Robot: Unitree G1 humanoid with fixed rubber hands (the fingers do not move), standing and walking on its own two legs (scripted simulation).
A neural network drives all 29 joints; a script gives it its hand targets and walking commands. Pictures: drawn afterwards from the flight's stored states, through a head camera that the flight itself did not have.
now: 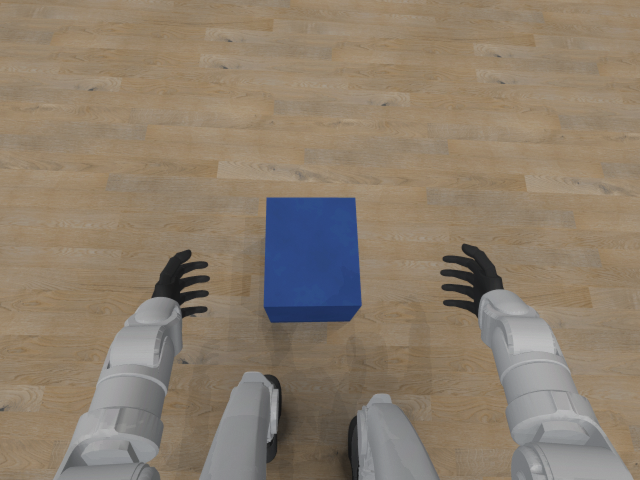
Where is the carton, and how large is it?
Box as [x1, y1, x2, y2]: [264, 197, 361, 322]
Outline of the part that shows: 267,197 264,308 270,321 282,322 349,320 361,305 354,198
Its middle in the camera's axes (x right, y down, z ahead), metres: -0.02 +0.05 +1.03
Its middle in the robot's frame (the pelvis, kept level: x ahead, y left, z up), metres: +0.54 +0.02 -0.57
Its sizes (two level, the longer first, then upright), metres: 0.271 0.220 0.229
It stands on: the floor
